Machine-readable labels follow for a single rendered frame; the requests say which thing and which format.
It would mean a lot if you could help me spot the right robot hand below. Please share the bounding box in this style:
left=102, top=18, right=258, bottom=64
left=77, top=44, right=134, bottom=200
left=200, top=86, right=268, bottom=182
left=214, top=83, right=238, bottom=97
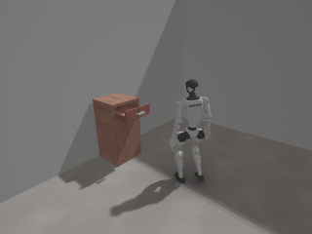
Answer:
left=204, top=130, right=211, bottom=140

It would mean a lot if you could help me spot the left robot hand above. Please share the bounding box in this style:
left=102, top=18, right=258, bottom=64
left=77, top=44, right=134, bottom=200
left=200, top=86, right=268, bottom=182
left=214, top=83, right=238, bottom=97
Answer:
left=170, top=139, right=177, bottom=152

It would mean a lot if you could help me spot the cabinet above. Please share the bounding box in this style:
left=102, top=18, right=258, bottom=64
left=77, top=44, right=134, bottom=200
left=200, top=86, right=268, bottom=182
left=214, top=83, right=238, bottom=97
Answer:
left=93, top=93, right=141, bottom=167

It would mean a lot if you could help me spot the robot left upper arm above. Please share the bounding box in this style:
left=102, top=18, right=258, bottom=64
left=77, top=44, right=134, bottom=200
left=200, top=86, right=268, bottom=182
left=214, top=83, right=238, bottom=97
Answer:
left=175, top=99, right=185, bottom=125

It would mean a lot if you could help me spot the handle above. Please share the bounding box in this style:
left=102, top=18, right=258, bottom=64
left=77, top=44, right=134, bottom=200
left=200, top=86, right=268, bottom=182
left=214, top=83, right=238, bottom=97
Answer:
left=136, top=111, right=145, bottom=116

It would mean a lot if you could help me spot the drawer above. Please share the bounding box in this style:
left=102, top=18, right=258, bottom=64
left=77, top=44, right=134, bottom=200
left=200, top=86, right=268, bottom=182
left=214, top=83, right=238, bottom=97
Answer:
left=114, top=102, right=150, bottom=124

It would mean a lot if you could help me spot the robot left forearm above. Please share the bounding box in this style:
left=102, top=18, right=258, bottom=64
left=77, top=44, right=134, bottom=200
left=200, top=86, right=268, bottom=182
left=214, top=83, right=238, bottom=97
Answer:
left=171, top=118, right=180, bottom=140

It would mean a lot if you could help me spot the robot right upper arm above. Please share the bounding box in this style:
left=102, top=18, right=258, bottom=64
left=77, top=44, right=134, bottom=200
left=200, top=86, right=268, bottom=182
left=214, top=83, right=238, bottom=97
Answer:
left=201, top=97, right=212, bottom=119

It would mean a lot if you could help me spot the robot torso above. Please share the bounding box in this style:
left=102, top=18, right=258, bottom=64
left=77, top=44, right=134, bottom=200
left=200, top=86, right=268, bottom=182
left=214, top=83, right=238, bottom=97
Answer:
left=182, top=96, right=203, bottom=139

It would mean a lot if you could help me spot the left robot shin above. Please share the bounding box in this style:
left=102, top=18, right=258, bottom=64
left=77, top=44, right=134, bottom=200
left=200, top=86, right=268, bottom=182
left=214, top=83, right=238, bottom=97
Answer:
left=175, top=152, right=183, bottom=178

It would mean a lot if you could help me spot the robot right forearm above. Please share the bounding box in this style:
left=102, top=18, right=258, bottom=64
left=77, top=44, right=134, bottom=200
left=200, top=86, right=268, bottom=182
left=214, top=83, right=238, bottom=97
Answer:
left=205, top=116, right=212, bottom=132

